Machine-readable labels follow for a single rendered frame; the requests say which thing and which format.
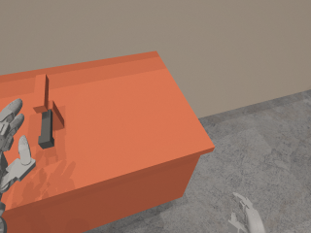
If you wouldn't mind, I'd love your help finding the tap lever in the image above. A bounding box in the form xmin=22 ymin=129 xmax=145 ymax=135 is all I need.
xmin=38 ymin=109 xmax=54 ymax=150

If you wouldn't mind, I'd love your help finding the counter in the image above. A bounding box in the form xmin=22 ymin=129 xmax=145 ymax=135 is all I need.
xmin=0 ymin=50 xmax=215 ymax=233

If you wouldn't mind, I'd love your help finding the robot left hand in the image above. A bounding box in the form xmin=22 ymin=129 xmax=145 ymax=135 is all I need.
xmin=0 ymin=98 xmax=36 ymax=201

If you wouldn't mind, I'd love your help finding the robot right hand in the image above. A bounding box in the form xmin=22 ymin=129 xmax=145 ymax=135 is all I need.
xmin=227 ymin=192 xmax=266 ymax=233

